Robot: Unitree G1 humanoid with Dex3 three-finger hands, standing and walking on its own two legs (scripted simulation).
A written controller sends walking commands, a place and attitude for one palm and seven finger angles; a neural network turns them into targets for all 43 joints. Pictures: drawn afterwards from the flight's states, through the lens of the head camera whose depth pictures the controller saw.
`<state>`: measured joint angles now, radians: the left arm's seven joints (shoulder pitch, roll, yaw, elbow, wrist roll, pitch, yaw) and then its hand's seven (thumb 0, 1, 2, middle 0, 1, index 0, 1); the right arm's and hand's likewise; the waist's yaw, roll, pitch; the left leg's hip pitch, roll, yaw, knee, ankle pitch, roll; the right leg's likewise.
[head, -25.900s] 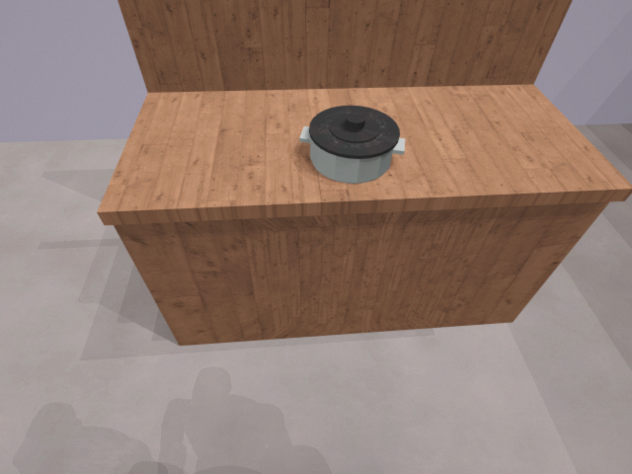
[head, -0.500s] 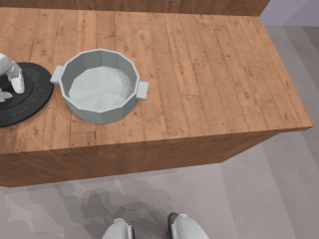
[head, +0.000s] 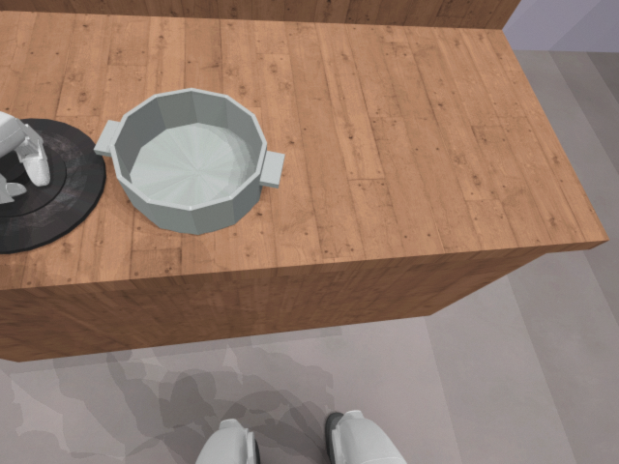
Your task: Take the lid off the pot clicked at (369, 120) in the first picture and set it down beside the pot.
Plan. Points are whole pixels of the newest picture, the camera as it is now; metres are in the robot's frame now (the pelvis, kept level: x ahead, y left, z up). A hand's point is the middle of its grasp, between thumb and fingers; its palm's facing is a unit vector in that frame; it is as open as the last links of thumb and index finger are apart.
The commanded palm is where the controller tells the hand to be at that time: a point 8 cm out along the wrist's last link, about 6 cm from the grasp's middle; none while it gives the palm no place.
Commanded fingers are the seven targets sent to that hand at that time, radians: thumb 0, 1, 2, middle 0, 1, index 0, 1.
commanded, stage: open the fingers wide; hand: left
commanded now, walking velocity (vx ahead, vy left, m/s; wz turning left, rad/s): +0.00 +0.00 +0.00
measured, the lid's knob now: (10, 170) +0.50 +0.36 -0.01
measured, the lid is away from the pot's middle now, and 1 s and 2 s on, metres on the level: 0.23 0.23 0.23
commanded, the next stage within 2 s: raise the empty hand in 0.78 s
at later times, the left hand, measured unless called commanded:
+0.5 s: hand out of the picture +0.45 +0.34 +0.02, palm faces -0.51 -0.12 -0.85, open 8.3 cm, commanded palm +0.49 +0.33 +0.06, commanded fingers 0.00 0.14 0.32 -0.26 -1.02 -0.26 -1.02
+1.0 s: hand out of the picture +0.45 +0.34 +0.02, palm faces -0.50 -0.13 -0.86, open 10.8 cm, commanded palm +0.50 +0.34 +0.08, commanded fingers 0.00 0.15 0.30 -0.26 -1.03 -0.26 -1.03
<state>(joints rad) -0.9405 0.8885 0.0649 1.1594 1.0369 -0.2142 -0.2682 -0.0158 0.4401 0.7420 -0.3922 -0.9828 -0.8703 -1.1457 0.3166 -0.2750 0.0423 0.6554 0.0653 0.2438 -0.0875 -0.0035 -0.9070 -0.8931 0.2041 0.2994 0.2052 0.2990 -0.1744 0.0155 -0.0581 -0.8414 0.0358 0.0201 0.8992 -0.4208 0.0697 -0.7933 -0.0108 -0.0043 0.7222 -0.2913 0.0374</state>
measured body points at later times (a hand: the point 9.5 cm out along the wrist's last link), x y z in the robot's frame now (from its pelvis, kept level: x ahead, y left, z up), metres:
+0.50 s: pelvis +0.00 -0.01 +0.00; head +0.13 +0.03 +0.42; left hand +0.47 +0.34 +0.06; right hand +0.00 -0.29 -0.11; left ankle -0.01 +0.07 -0.69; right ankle +0.02 -0.18 -0.69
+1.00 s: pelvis +0.00 -0.01 +0.00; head +0.14 +0.02 +0.42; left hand +0.48 +0.34 +0.07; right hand +0.00 -0.30 -0.11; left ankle -0.01 +0.07 -0.69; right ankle +0.02 -0.18 -0.69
